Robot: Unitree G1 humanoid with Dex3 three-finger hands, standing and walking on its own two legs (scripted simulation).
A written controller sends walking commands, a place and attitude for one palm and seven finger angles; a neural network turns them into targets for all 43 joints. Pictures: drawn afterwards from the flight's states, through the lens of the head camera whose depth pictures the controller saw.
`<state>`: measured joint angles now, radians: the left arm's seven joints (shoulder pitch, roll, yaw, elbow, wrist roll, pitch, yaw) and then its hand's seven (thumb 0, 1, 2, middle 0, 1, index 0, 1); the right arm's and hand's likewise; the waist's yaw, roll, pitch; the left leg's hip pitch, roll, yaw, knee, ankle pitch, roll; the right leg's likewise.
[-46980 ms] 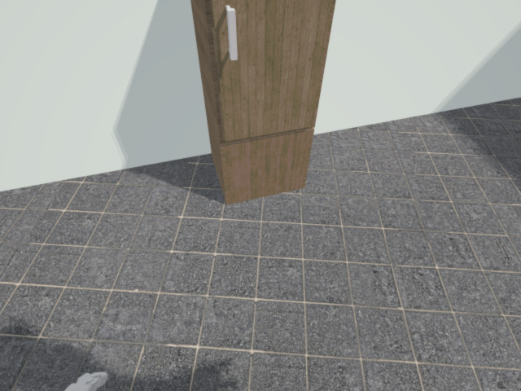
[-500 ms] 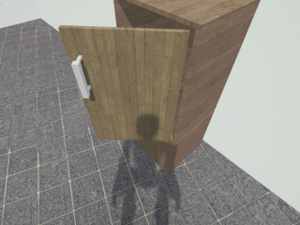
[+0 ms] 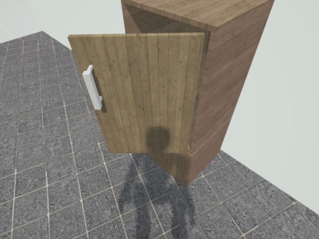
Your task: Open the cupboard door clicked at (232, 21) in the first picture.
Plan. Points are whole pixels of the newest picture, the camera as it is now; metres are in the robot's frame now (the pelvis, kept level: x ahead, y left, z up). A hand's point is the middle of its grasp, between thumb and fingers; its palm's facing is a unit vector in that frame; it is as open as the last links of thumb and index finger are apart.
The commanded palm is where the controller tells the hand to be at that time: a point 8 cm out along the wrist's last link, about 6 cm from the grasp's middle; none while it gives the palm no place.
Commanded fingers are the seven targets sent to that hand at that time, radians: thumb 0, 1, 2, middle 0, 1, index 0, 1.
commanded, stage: look again from close up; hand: left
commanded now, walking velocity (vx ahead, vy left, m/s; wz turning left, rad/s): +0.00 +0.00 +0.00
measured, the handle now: (94, 87) +0.55 +0.25 +0.09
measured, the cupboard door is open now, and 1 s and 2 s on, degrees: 45 45 45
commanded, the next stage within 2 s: raise the hand with hooked fingers in 0.16 s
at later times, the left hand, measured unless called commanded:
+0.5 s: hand (87, 196) +0.22 +0.20 +0.01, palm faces +0.22 -0.97 -0.09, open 7.6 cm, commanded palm +0.12 +0.25 -0.04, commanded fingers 0.00 0.60 0.77 -0.22 -0.50 -0.22 -0.50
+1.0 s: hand (87, 200) +0.21 +0.19 +0.00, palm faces -0.08 -0.99 -0.07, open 10.5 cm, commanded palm +0.17 +0.27 +0.01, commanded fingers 0.00 0.01 0.52 -0.26 -0.87 -0.26 -0.87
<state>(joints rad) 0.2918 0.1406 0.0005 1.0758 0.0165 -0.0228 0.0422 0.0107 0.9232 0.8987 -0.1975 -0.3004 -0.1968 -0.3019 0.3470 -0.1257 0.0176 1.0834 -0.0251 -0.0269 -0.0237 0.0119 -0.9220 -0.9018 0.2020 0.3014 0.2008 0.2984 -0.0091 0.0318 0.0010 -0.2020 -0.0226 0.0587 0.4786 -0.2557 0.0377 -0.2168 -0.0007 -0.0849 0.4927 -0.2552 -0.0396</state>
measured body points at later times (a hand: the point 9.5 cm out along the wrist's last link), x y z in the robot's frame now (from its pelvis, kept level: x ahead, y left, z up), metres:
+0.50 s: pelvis +0.00 +0.01 -0.02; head +0.00 +0.00 +0.43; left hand +0.20 +0.25 +0.01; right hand +0.14 -0.25 -0.11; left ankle +0.00 +0.09 -0.74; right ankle +0.01 -0.09 -0.74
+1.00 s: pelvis -0.01 -0.02 -0.06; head +0.05 -0.02 +0.38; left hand +0.21 +0.25 +0.01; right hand +0.18 -0.23 -0.15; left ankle +0.00 +0.09 -0.74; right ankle +0.01 -0.09 -0.74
